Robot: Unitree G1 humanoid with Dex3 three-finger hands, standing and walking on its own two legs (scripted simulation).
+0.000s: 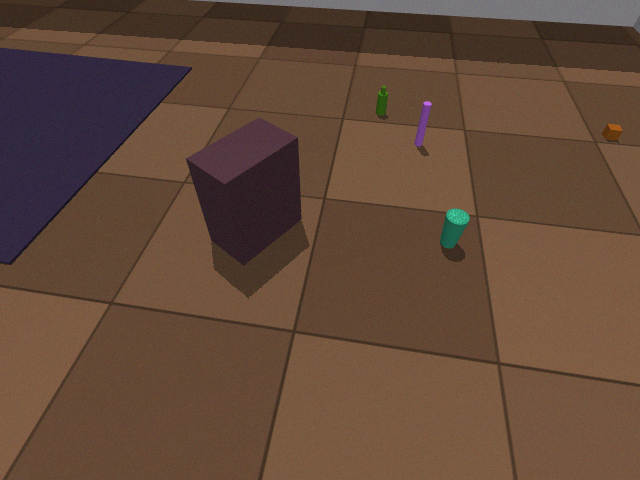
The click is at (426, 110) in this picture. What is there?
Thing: slim round
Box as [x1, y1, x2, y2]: [414, 101, 431, 146]
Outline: 427,101 423,103 414,143 418,146 421,145 430,109 431,103
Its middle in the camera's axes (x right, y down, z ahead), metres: +0.55 -0.58 +2.03
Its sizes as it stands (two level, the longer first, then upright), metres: 0.042 0.042 0.243
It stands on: the floor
